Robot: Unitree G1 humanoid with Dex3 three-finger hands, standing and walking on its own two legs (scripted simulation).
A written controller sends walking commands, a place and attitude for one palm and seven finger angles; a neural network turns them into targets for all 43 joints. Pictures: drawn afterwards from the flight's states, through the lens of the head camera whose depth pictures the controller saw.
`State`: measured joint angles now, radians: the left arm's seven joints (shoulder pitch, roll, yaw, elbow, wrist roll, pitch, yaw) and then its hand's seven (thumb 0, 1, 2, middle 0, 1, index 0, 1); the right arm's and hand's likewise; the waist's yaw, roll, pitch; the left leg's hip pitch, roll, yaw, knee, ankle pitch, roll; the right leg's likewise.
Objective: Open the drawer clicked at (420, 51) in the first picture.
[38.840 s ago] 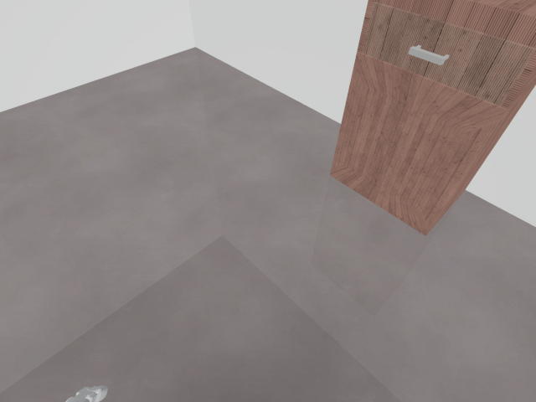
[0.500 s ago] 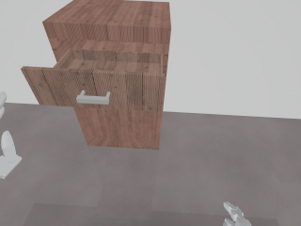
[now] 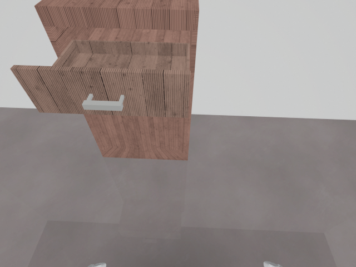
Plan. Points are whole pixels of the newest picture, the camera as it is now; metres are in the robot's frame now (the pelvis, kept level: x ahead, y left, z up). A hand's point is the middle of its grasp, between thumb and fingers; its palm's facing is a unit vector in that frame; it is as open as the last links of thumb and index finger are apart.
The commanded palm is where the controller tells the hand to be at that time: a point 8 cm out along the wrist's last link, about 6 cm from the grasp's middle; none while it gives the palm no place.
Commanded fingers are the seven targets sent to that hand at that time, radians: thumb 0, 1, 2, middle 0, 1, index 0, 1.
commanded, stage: let the arm hang, fingers relaxed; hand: left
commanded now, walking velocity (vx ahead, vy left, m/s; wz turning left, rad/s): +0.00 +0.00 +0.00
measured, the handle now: (104, 101) +0.58 +0.25 +0.02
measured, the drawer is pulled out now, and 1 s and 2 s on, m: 0.28 0.28 0.28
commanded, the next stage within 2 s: look to check the result in 0.84 s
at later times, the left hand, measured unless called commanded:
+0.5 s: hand out of the picture -0.02 +0.18 -0.16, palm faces +0.01 -0.97 -0.23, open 7.3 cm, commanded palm none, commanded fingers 0.00 0.90 0.90 -0.20 -0.30 -0.20 -0.30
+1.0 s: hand out of the picture +0.02 +0.19 -0.16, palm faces +0.00 -0.97 -0.24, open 7.3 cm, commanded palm none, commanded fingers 0.00 0.90 0.90 -0.20 -0.30 -0.20 -0.30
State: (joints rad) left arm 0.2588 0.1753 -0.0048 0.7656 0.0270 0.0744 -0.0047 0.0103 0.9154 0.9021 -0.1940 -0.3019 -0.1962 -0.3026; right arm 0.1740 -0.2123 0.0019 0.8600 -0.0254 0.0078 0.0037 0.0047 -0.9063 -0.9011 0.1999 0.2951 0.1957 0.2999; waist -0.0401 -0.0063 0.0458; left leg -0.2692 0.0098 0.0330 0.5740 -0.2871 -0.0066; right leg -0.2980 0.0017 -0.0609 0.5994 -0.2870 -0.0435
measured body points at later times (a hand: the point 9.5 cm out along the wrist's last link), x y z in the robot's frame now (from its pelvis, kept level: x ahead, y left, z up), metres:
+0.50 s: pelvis -0.01 +0.00 +0.01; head +0.01 -0.01 +0.46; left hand -0.02 +0.24 -0.14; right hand -0.05 -0.21 -0.15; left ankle +0.01 +0.12 -0.73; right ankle +0.02 -0.09 -0.73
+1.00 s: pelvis +0.00 +0.00 +0.01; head +0.02 -0.01 +0.46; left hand +0.02 +0.25 -0.14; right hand -0.01 -0.23 -0.15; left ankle +0.01 +0.12 -0.73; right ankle +0.02 -0.09 -0.73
